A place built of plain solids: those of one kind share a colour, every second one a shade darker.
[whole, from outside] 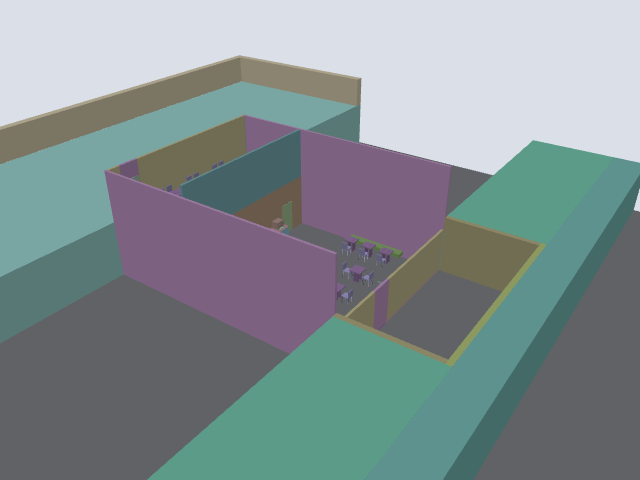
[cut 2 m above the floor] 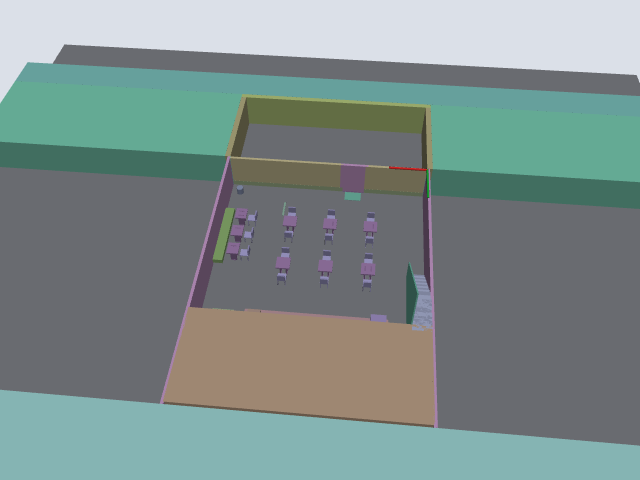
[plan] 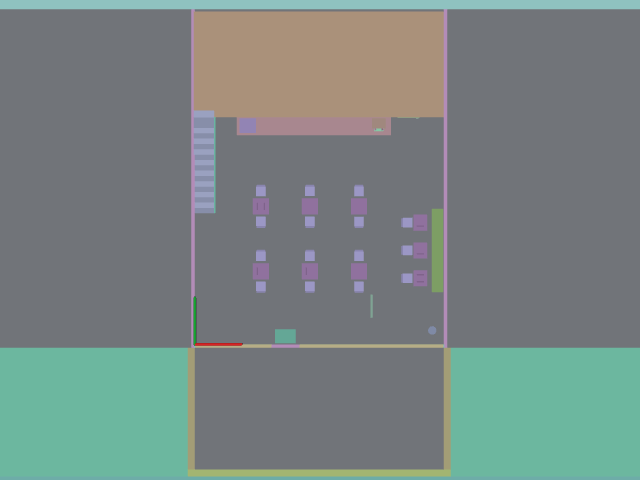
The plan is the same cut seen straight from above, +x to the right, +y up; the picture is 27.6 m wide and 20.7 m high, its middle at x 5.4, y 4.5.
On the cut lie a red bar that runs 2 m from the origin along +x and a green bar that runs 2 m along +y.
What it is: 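A cafe in the deep cellar of an old town house, fitted out in the 2010s to 2020s; 10.7 x 14.3 m; the hall a cellar under a ceiling 2.67 m high; over the flight a stairwell up to the entrance level's ceiling, 6.47 m over the hall's floor; the entrance level at street height, 3.39 m over the hall's floor, over the rear 4.5 m, with the street door 0.95 x 2.15 m and a glazed street front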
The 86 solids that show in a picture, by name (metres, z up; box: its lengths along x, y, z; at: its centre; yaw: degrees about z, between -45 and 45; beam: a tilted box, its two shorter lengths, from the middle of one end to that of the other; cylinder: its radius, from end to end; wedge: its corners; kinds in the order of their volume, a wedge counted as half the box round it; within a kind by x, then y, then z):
{
 "street_ground_1": {"box": [39.8, 12.65, 3.44], "at": [5.37, 20.77, 1.67]},
 "well_ground_1": {"box": [14.23, 5.55, 3.49], "at": [-7.42, -2.92, 1.7]},
 "well_ground_2": {"box": [14.23, 5.55, 3.49], "at": [18.16, -2.92, 1.7]},
 "well_ground_far_1": {"box": [39.8, 2.0, 3.49], "at": [5.37, -6.7, 1.7]},
 "upper_1": {"box": [10.84, 4.56, 3.44], "at": [5.37, 12.07, 1.67]},
 "street_hedge_1": {"box": [39.8, 0.6, 2.2], "at": [5.37, 27.4, 4.49]},
 "street_hedge_2": {"box": [0.6, 12.65, 2.2], "at": [24.97, 20.77, 4.49]},
 "wall_1": {"box": [0.15, 14.6, 6.52], "at": [-0.07, 7.15, 3.21]},
 "wall_2": {"box": [1.5, 0.15, 2.72], "at": [3.91, -0.07, 1.31]},
 "wall_3": {"box": [0.15, 14.6, 6.52], "at": [10.81, 7.15, 3.21]},
 "stair_step_1": {"box": [0.89, 0.46, 0.23], "at": [0.4, 5.88, 0.06]},
 "stair_step_2": {"box": [0.89, 0.46, 0.41], "at": [0.4, 6.11, 0.15]},
 "stair_step_3": {"box": [0.89, 0.46, 0.59], "at": [0.4, 6.34, 0.24]},
 "stair_step_4": {"box": [0.89, 0.46, 0.76], "at": [0.4, 6.57, 0.33]},
 "stair_step_5": {"box": [0.89, 0.46, 0.94], "at": [0.4, 6.8, 0.42]},
 "stair_step_6": {"box": [0.89, 0.46, 1.12], "at": [0.4, 7.03, 0.51]},
 "stair_step_7": {"box": [0.89, 0.46, 1.3], "at": [0.4, 7.26, 0.6]},
 "stair_step_8": {"box": [0.89, 0.46, 1.48], "at": [0.4, 7.49, 0.69]},
 "stair_step_9": {"box": [0.89, 0.46, 1.66], "at": [0.4, 7.72, 0.78]},
 "stair_step_10": {"box": [0.89, 0.46, 1.83], "at": [0.4, 7.95, 0.87]},
 "stair_step_11": {"box": [0.89, 0.46, 2.01], "at": [0.4, 8.18, 0.96]},
 "stair_step_12": {"box": [0.89, 0.46, 2.19], "at": [0.4, 8.41, 1.05]},
 "stair_step_13": {"box": [0.89, 0.46, 2.37], "at": [0.4, 8.64, 1.13]},
 "stair_step_14": {"box": [0.89, 0.46, 2.55], "at": [0.4, 8.87, 1.22]},
 "stair_step_15": {"box": [0.89, 0.46, 2.73], "at": [0.4, 9.1, 1.31]},
 "stair_step_16": {"box": [0.89, 0.46, 2.9], "at": [0.4, 9.33, 1.4]},
 "stair_step_17": {"box": [0.89, 0.46, 3.08], "at": [0.4, 9.56, 1.49]},
 "stair_step_18": {"box": [0.89, 0.53, 3.26], "at": [0.4, 9.82, 1.58]},
 "well_wall_far_1": {"box": [11.34, 0.3, 3.49], "at": [5.37, -5.55, 1.7]},
 "well_wall_1": {"box": [0.3, 5.25, 3.49], "at": [-0.15, -2.77, 1.7]},
 "well_wall_2": {"box": [0.3, 5.25, 3.49], "at": [10.89, -2.77, 1.7]},
 "window_wall_1": {"box": [0.7, 0.15, 3.08], "at": [0.35, 14.38, 4.93]},
 "window_wall_2": {"box": [3.31, 0.15, 2.72], "at": [1.66, -0.07, 1.31]},
 "window_wall_3": {"box": [8.84, 0.15, 3.08], "at": [6.32, 14.38, 4.93]},
 "window_wall_4": {"box": [6.23, 0.15, 2.72], "at": [7.62, -0.07, 1.31]},
 "entrance_wall_1": {"box": [9.85, 0.15, 3.13], "at": [5.82, 9.87, 4.91]},
 "street_door_wall_1": {"box": [1.2, 0.15, 3.08], "at": [1.3, 14.38, 4.93]},
 "stair_guard_1": {"wedge": [[0.83, 5.65, -0.02], [0.83, 5.65, 1.13], [0.83, 9.8, -0.02], [0.83, 9.8, 4.35], [0.89, 5.65, -0.02], [0.89, 5.65, 1.13], [0.89, 9.8, -0.02], [0.89, 9.8, 4.35]]},
 "bench_upholstered_1": {"box": [0.5, 3.6, 0.25], "at": [10.47, 4.05, 0.33]},
 "meeting_table_1": {"box": [0.7, 0.7, 0.07], "at": [2.85, 3.15, 0.71]},
 "meeting_table_2": {"box": [0.7, 0.7, 0.07], "at": [2.85, 5.95, 0.71]},
 "meeting_table_3": {"box": [1.2, 0.8, 0.07], "at": [3.4, 13.19, 4.1]},
 "meeting_table_4": {"box": [0.7, 0.7, 0.07], "at": [4.96, 3.15, 0.71]},
 "meeting_table_5": {"box": [0.7, 0.7, 0.07], "at": [4.96, 5.95, 0.71]},
 "meeting_table_6": {"box": [0.06, 0.32, 0.8], "at": [6.93, 3.15, 0.35]},
 "meeting_table_7": {"box": [0.7, 0.7, 0.07], "at": [7.08, 3.15, 0.71]},
 "meeting_table_8": {"box": [0.7, 0.7, 0.07], "at": [7.08, 5.95, 0.71]},
 "meeting_table_9": {"box": [0.6, 0.7, 0.07], "at": [9.73, 2.85, 0.71]},
 "meeting_table_10": {"box": [0.32, 0.06, 0.8], "at": [9.73, 3.0, 0.35]},
 "meeting_table_11": {"box": [0.6, 0.7, 0.07], "at": [9.73, 4.05, 0.71]},
 "meeting_table_12": {"box": [0.6, 0.7, 0.07], "at": [9.73, 5.25, 0.71]},
 "side_chair_1": {"box": [0.38, 0.08, 0.38], "at": [2.85, 2.26, 0.65]},
 "side_chair_2": {"box": [0.42, 0.42, 0.04], "at": [2.85, 2.5, 0.43]},
 "side_chair_3": {"box": [0.42, 0.42, 0.04], "at": [2.85, 3.8, 0.43]},
 "side_chair_4": {"box": [0.38, 0.08, 0.38], "at": [2.85, 4.04, 0.65]},
 "side_chair_5": {"box": [0.38, 0.08, 0.38], "at": [2.85, 5.06, 0.65]},
 "side_chair_6": {"box": [0.42, 0.42, 0.04], "at": [2.85, 5.3, 0.43]},
 "side_chair_7": {"box": [0.42, 0.42, 0.04], "at": [2.85, 6.6, 0.43]},
 "side_chair_8": {"box": [0.38, 0.08, 0.38], "at": [2.85, 6.84, 0.65]},
 "side_chair_9": {"box": [0.42, 0.42, 0.04], "at": [4.96, 2.5, 0.43]},
 "side_chair_10": {"box": [0.42, 0.42, 0.04], "at": [4.96, 3.8, 0.43]},
 "side_chair_11": {"box": [0.38, 0.08, 0.38], "at": [4.96, 5.06, 0.65]},
 "side_chair_12": {"box": [0.42, 0.42, 0.04], "at": [4.96, 5.3, 0.43]},
 "side_chair_13": {"box": [0.42, 0.42, 0.04], "at": [4.96, 6.6, 0.43]},
 "side_chair_14": {"box": [0.38, 0.08, 0.38], "at": [4.96, 6.84, 0.65]},
 "side_chair_15": {"box": [0.38, 0.08, 0.38], "at": [7.08, 2.26, 0.65]},
 "side_chair_16": {"box": [0.42, 0.42, 0.04], "at": [7.08, 2.5, 0.43]},
 "side_chair_17": {"box": [0.42, 0.42, 0.04], "at": [7.08, 3.8, 0.43]},
 "side_chair_18": {"box": [0.38, 0.08, 0.38], "at": [7.08, 4.04, 0.65]},
 "side_chair_19": {"box": [0.38, 0.08, 0.38], "at": [7.08, 5.06, 0.65]},
 "side_chair_20": {"box": [0.42, 0.42, 0.04], "at": [7.08, 5.3, 0.43]},
 "side_chair_21": {"box": [0.42, 0.42, 0.04], "at": [7.08, 6.6, 0.43]},
 "side_chair_22": {"box": [0.38, 0.08, 0.38], "at": [7.08, 6.84, 0.65]},
 "side_chair_23": {"box": [0.42, 0.42, 0.04], "at": [9.18, 2.85, 0.43]},
 "side_chair_24": {"box": [0.42, 0.42, 0.04], "at": [9.18, 4.05, 0.43]},
 "side_chair_25": {"box": [0.42, 0.42, 0.04], "at": [9.18, 5.25, 0.43]},
 "display_1": {"box": [0.71, 0.64, 0.48], "at": [2.28, 9.43, 1.28]},
 "counter_top_1": {"box": [6.65, 0.78, 0.04], "at": [5.13, 9.41, 1.02]},
 "stallriser_1": {"box": [3.31, 0.05, 0.35], "at": [1.66, -0.02, 0.12]},
 "stallriser_2": {"box": [6.23, 0.05, 0.35], "at": [7.62, -0.02, 0.12]},
 "coffee_machine_1": {"box": [0.6, 0.45, 0.45], "at": [7.94, 9.53, 1.26]},
 "front_foot_1": {"box": [6.23, 0.15, 0.12], "at": [7.62, -0.07, 0.01]},
 "service_door_1": {"box": [0.95, 0.03, 2.1], "at": [9.21, 9.78, 1.0]},
 "plant_pot_1": {"cylinder": 0.18, "from": [10.24, 0.6, 0.0], "to": [10.24, 0.6, 0.38]},
 "door_mat_1": {"box": [0.9, 0.6, 0.07], "at": [3.91, 0.35, -0.02]},
 "cable_protector_1": {"box": [0.1, 1.0, 0.07], "at": [7.62, 1.65, -0.01]}
}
